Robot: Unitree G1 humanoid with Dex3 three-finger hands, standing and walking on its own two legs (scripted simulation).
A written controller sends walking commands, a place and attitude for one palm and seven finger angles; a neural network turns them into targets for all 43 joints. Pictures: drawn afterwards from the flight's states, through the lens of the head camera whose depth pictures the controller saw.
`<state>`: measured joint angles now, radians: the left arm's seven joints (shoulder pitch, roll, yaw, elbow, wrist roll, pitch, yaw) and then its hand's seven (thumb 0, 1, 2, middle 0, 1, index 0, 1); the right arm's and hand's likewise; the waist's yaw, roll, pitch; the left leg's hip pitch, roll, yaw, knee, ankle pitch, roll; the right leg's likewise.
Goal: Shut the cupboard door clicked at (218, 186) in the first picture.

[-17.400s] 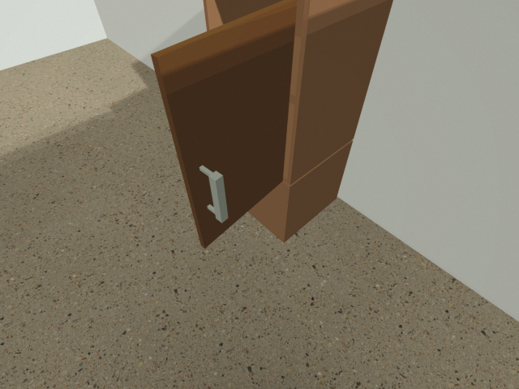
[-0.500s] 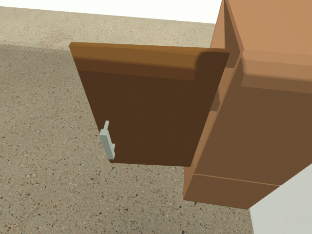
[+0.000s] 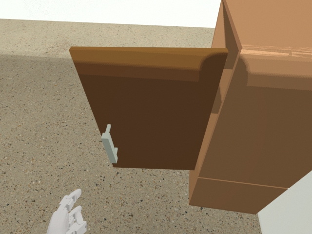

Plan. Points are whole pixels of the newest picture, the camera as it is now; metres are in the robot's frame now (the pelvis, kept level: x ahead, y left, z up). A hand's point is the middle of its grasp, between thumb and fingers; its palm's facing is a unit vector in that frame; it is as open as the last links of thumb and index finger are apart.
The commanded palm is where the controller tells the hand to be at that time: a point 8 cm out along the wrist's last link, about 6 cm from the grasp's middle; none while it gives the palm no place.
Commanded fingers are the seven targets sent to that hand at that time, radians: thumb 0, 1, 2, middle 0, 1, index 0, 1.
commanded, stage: raise the hand and make a fist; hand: left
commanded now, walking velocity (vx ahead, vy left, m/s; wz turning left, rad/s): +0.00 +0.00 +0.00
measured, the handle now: (111, 144) +0.44 +0.19 -0.10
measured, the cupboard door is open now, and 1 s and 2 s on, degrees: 95 95 95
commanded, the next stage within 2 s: bring the fist close to the handle in 1.76 s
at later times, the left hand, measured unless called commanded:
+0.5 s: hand (101, 233) +0.14 +0.14 -0.04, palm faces -0.08 -0.99 -0.05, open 5.0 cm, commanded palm +0.12 +0.21 -0.06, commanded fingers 0.00 0.90 0.90 -0.81 -0.96 -0.81 -0.96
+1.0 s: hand (93, 230) +0.16 +0.17 -0.08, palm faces -0.07 -1.00 -0.01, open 3.2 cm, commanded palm +0.14 +0.23 -0.06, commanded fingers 0.00 0.90 0.90 -1.26 -1.46 -1.26 -1.46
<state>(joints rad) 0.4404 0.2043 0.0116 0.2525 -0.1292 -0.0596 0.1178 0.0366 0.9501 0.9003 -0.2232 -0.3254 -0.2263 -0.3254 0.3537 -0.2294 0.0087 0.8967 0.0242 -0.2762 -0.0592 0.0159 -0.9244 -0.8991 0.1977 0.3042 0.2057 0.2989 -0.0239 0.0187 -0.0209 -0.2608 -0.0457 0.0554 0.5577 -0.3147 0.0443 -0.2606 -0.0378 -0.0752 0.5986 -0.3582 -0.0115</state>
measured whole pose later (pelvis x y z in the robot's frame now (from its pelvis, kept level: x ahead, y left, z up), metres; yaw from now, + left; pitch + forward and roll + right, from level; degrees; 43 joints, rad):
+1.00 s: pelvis -0.06 +0.00 -0.12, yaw -1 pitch +18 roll -3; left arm 0.42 0.24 0.09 -0.05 -0.26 -0.43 -0.25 0.02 0.90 0.90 -1.09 -1.27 -1.09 -1.27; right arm 0.21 -0.24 -0.02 0.49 0.02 -0.20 -0.05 0.01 -0.90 -0.90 0.20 0.30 0.20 0.30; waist 0.00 0.01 -0.16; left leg -1.10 0.02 0.02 1.33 -0.56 0.05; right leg -1.05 -0.02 -0.11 1.29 -0.56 -0.03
